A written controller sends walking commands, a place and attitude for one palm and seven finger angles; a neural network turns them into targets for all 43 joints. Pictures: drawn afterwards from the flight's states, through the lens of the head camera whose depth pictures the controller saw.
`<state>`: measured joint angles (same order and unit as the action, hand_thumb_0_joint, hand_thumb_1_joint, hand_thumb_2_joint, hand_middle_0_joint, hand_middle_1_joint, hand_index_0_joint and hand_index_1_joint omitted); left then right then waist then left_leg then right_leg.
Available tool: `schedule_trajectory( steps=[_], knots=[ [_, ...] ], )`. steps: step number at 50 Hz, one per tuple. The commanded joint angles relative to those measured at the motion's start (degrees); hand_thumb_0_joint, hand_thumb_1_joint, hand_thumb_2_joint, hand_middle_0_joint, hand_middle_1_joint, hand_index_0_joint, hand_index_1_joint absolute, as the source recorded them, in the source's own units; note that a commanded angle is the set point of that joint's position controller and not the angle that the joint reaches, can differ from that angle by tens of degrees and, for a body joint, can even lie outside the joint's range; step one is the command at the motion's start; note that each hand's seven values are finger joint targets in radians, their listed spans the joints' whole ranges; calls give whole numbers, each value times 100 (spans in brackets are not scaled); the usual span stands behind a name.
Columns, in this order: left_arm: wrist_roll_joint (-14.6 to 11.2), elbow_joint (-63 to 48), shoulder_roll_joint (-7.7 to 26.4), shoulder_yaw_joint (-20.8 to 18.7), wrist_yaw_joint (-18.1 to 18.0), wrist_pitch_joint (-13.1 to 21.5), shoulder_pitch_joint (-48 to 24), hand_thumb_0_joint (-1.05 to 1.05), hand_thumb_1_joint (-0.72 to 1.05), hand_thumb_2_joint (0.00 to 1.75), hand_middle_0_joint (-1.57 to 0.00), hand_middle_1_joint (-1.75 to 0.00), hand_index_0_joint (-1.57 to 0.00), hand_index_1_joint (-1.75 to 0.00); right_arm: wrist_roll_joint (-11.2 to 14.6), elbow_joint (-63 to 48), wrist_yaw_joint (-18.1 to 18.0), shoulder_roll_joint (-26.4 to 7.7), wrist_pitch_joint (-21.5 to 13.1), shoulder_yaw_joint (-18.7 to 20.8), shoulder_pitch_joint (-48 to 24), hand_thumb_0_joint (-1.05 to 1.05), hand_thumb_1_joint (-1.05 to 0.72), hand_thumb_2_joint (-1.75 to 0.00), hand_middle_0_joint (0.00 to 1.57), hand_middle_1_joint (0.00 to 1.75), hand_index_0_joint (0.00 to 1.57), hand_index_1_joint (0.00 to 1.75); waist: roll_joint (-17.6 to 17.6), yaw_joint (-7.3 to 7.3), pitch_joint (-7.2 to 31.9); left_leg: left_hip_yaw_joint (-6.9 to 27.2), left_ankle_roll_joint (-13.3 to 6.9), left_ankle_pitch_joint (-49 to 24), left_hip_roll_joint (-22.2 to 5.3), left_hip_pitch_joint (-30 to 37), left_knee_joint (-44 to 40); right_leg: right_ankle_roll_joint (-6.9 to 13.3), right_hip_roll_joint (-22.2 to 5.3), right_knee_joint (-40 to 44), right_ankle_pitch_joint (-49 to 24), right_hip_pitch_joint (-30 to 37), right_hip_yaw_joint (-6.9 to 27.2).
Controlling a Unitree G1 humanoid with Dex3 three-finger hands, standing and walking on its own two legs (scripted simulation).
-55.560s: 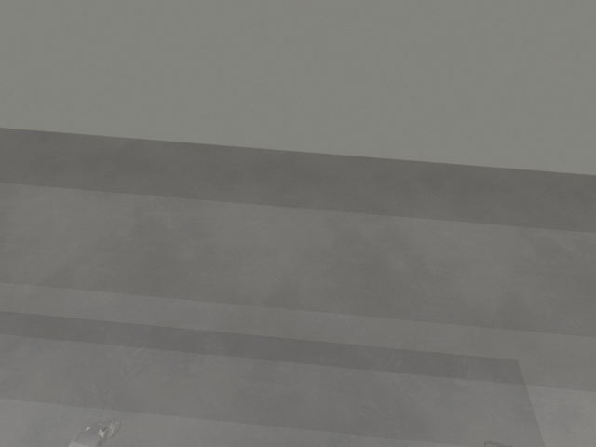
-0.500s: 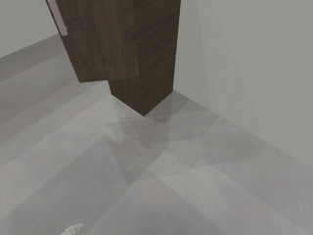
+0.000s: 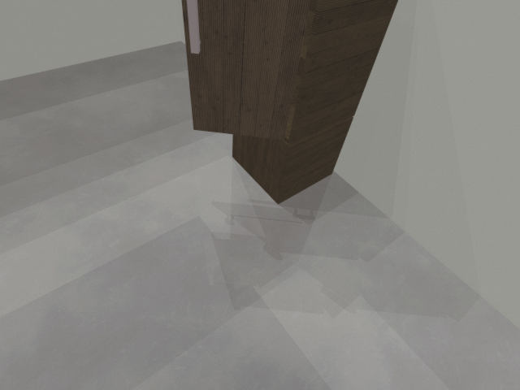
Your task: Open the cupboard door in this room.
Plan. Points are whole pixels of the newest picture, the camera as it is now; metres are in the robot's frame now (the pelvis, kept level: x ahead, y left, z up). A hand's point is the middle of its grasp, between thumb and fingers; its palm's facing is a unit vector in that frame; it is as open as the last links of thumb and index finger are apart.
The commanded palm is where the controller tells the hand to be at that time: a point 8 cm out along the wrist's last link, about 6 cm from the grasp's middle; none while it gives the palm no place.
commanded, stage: take the last steps up to it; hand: left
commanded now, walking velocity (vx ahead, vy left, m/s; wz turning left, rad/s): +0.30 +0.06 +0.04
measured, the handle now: (195, 22) +1.03 +0.29 +0.08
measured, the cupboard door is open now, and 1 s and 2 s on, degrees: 49 49 49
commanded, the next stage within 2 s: come to a stop and stand still in 1.14 s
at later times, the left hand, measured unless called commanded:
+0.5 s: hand (195, 310) +0.28 +0.14 -0.16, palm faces +0.02 -0.99 -0.17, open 7.3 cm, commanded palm none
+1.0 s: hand (163, 321) +0.26 +0.20 -0.18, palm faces +0.12 -0.98 -0.13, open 7.4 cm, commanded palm none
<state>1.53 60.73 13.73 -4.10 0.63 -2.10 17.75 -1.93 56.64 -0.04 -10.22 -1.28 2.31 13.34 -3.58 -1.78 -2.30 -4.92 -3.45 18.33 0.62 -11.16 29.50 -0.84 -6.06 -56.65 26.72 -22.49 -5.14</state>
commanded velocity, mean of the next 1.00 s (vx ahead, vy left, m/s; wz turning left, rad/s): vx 0.29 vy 0.05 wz -0.01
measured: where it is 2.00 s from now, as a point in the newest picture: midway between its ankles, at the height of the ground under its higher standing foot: (242, 324)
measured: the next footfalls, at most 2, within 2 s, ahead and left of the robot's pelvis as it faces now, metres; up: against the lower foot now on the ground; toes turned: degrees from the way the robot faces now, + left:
right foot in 0.40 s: +0.25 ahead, -0.10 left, +0.00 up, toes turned -6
left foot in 0.90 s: +0.50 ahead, +0.15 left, +0.00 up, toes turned +2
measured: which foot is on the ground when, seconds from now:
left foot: down 0.00-0.42, up 0.44-0.88, down 0.90-1.00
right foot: up 0.00-0.38, down 0.40-0.90, up 0.92-1.00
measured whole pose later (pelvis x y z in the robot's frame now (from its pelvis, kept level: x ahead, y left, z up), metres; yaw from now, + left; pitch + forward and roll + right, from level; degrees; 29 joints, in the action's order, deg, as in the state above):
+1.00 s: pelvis +0.34 +0.05 -0.01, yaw +0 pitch -1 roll +0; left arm 1.0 66.3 8.6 -2.5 0.1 1.1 22.2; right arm -2.0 56.4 -0.1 -8.5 -4.2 1.7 6.2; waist -2.9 -3.5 -4.1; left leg -8.5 -3.3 14.0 -1.1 -17.6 32.0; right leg 0.8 -4.2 -60.8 27.2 -18.1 -3.4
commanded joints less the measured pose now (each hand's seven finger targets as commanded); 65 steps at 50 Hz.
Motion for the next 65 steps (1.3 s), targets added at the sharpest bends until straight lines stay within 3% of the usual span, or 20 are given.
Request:
schedule_trajectory(
  steps=[1, 15, 18, 19, 20, 21, 22, 24, 28, 39, 43, 44, 45, 46, 47, 50, 53, 60, 63, 65],
  knots=[
    [12, -638, 163, 38, 76, 313, -701, 0, 90, 90, -20, -30, -20, -30, 60, 74, -144, -771, -183, 77, 829, 0, -90, -90, 20, 30, 20, 30, 927, 294, -269, 1627, -672, -1233, -1463, 955, -1896, 11, -121, -833, -897, -1654, 325],
    [-48, -952, -118, 132, 72, 348, -1773, 0, 90, 90, -20, -30, -20, -30, 22, 788, -191, -498, -261, -21, 1788, 0, -90, -90, 20, 30, 20, 30, 821, 472, -689, 892, -652, -3001, -1484, 988, -1657, 143, 213, 1570, -1357, -765, -63],
    [-42, -691, 43, 47, 49, 435, -753, 0, 90, 90, -20, -30, -20, -30, 52, 864, -204, -564, -255, -24, 1660, 0, -90, -90, 20, 30, 20, 30, 553, -44, -176, 660, -435, -4025, -1245, 725, -383, 320, 544, 2375, -1465, 924, -206],
    [-26, -426, 244, -46, 17, 495, 133, 0, 90, 90, -20, -30, -20, -30, 110, 812, -184, -584, -278, -3, 1504, 0, -90, -90, 20, 30, 20, 30, 378, -432, 272, 454, -227, -3814, -953, 61, 653, 472, 363, 2588, -1815, 2300, 110],
    [7, -173, 757, -199, -58, 562, 1051, 0, 90, 90, -20, -30, -20, -30, 192, 640, -146, -405, -311, 17, 1501, 0, -90, -90, 20, 30, 20, 30, -629, -708, 933, 29, 67, -2039, -264, -1300, 2250, 1025, -1011, 2903, -2111, 3809, 1924],
    [-81, -56, 1035, -231, -82, 546, 1314, 0, 90, 90, -20, -30, -20, -30, 204, 544, -160, -357, -300, 21, 1553, 0, -90, -90, 20, 30, 20, 30, -1024, -572, 1239, 108, 222, 1502, 203, -2014, 4041, 1669, -2218, 3769, -2564, 3904, 3564],
    [-137, -225, 886, -216, -140, 496, 850, 0, 90, 90, -20, -30, -20, -30, 175, 455, -137, -468, -233, 68, 1180, 0, -90, -90, 20, 30, 20, 30, -197, -471, 492, 644, 156, 1302, -194, -2341, 4480, 1726, -2200, 4143, -1728, 3123, 3397],
    [-117, -394, 291, -48, -168, 513, -32, 0, 90, 90, -20, -30, -20, -30, 99, 467, -77, -115, -134, 67, 724, 0, -90, -90, 20, 30, 20, 30, 54, -64, -407, 742, 222, 269, -607, -2237, 4238, 1208, -1604, 4564, -973, 1346, 2296],
    [-72, -375, -77, 53, -142, 652, -252, 0, 90, 90, -20, -30, -20, -30, 13, 620, 24, 129, 69, 65, 1196, 0, -90, -90, 20, 30, 20, 30, -216, 351, -158, 403, 461, -448, -727, -1539, 3235, 835, -978, 4906, -1148, 538, 887],
    [-16, 172, 335, -8, -91, 694, 552, 0, 90, 90, -20, -30, -20, -30, 51, -123, 171, -94, -108, 69, -715, 0, -90, -90, 20, 30, 20, 30, -406, -126, -278, 15, 536, -437, -492, -1782, 731, 964, -1189, 4398, -2796, 1924, 854],
    [-48, 213, 347, -17, -104, 623, 420, 0, 90, 90, -20, -30, -20, -30, 22, 131, 93, -342, -214, 109, 16, 0, -90, -90, 20, 30, 20, 30, -47, 365, 26, -325, 358, -758, -104, 227, -450, 613, -764, 3105, -3311, 1243, 366],
    [-68, 146, 167, 26, -87, 612, 460, 0, 90, 90, -20, -30, -20, -30, -3, 328, 30, -739, -261, 196, 731, 0, -90, -90, 20, 30, 20, 30, 577, 642, 486, 368, 111, -979, -727, 1489, -515, 400, -397, 1867, -2821, 476, 80],
    [-112, -3, -124, 95, -53, 629, 527, 0, 90, 90, -20, -30, -20, -30, -62, 428, -36, -1314, -268, 338, 1440, 0, -90, -90, 20, 30, 20, 30, 1834, 841, 1050, 2146, -559, -1541, -2143, 2460, -768, 125, 338, 237, -135, -714, -447],
    [-79, -185, -78, 122, -82, 630, 201, 0, 90, 90, -20, -30, -20, -30, -5, 482, -102, -1381, -185, 317, 1692, 0, -90, -90, 20, 30, 20, 30, 1682, 893, 1118, 2543, -983, -2236, -2579, 2512, -1059, 183, 396, -919, 740, -1209, 18],
    [-61, -234, -3, 97, -113, 596, 2, 0, 90, 90, -20, -30, -20, -30, 13, 381, -100, -1219, -162, 277, 1341, 0, -90, -90, 20, 30, 20, 30, 1022, 745, 713, 2238, -1001, -1712, -2548, 1708, -1200, 249, 135, -1355, 528, -1251, 254],
    [-5, -124, -232, 80, -48, 450, -4, 0, 90, 90, -20, -30, -20, -30, 43, 165, -153, -584, -249, 78, 474, 0, -90, -90, 20, 30, 20, 30, 991, 325, -210, 1383, -690, -1522, -2008, 197, -1681, 127, -180, -1190, -401, -1069, 458],
    [-18, -111, -376, 91, -17, 367, 248, 0, 90, 90, -20, -30, -20, -30, 48, 208, -168, -558, -311, 45, 429, 0, -90, -90, 20, 30, 20, 30, 934, 93, 80, 685, -629, -2302, -1720, 194, -1670, 68, -133, -403, -745, -681, 307],
    [-4, -374, -292, 120, -2, 321, -421, 0, 90, 90, -20, -30, -20, -30, 14, 344, -148, -631, -197, 67, 605, 0, -90, -90, 20, 30, 20, 30, 1047, 193, -29, 444, -604, -2024, -1578, 123, -1467, 84, 176, 1600, -1144, 140, -50],
    [-2, -275, -115, 102, -27, 370, -154, 0, 90, 90, -20, -30, -20, -30, 39, 402, -160, -601, -135, 18, 509, 0, -90, -90, 20, 30, 20, 30, 667, -42, 14, 248, -231, -2032, -1281, -144, -673, 116, 334, 2728, -1762, 1176, -128],
    [-17, -49, 501, 44, -143, 482, 401, 0, 90, 90, -20, -30, -20, -30, 139, 360, -149, -283, -123, -51, 637, 0, -90, -90, 20, 30, 20, 30, -598, -160, 487, -195, 399, -656, -437, -1152, 462, 597, -965, 3114, -4619, 2597, 1434]
  ],
)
